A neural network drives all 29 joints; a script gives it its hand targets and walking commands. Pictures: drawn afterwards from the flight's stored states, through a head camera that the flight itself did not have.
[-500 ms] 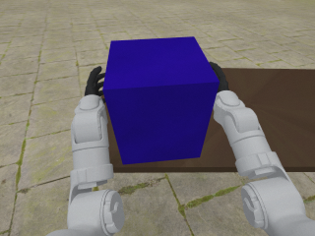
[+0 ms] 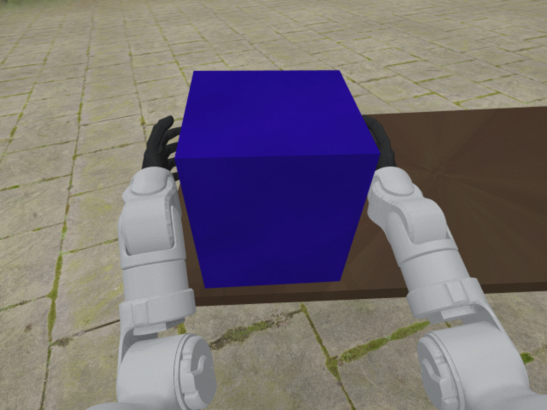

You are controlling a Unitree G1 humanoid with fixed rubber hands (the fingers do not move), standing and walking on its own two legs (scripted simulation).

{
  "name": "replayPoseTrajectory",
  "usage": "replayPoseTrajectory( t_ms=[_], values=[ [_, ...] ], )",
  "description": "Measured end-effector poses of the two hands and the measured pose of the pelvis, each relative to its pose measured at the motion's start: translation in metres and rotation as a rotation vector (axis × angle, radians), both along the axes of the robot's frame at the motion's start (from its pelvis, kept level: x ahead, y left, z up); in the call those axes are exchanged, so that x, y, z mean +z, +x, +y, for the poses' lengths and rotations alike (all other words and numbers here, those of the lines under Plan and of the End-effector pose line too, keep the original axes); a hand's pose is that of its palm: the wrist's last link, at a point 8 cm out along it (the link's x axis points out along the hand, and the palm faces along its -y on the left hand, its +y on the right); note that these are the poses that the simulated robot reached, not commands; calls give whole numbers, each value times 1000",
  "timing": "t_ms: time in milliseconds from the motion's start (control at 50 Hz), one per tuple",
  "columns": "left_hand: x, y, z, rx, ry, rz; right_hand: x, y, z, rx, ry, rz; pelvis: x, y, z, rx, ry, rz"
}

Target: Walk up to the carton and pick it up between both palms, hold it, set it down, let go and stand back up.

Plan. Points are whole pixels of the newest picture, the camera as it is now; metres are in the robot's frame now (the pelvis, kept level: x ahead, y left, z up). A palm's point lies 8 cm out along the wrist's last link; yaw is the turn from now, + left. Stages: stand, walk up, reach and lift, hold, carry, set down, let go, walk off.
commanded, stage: hold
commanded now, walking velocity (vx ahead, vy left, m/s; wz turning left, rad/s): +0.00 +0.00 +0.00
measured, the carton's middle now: (270, 181) +0.38 +0.00 +0.18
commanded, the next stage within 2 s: none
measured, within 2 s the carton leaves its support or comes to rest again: neither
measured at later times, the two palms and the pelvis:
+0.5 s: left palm (166, 169) +0.36 +0.14 +0.23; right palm (385, 161) +0.36 -0.16 +0.21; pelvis +0.00 -0.01 +0.00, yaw +0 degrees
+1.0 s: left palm (149, 185) +0.35 +0.17 +0.21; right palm (368, 164) +0.36 -0.13 +0.21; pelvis +0.00 +0.00 +0.00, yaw +1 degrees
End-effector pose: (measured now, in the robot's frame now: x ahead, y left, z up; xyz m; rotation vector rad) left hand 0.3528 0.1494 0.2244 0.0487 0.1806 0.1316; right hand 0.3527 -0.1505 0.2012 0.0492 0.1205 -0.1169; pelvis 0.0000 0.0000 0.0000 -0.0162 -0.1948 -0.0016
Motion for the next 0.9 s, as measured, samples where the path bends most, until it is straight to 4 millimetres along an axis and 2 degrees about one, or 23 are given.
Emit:
replayPoseTrajectory(
  t_ms=[160, 300, 560, 720, 900],
  values=[
    [-12, -4, 7, 14, -84, -9, 11, -1, 6, 5, -44, -6, 0, -9, -6, -5, 1, 29],
    [-16, -3, 5, 21, -64, 4, 16, 4, 4, 13, -48, 6, 0, -11, -12, 9, 2, 43],
    [6, 7, -10, 5, 2, -17, 10, 8, -10, 1, -3, -17, 0, 2, -9, 1, 3, 31],
    [-7, 3, 4, 19, -53, -1, 9, 8, 3, 16, -41, 0, 0, 6, -11, 5, 2, 14],
    [-17, -4, 19, 32, -70, -13, 17, 6, 19, 28, -57, -12, 0, -1, -10, 24, -3, 12]
  ],
)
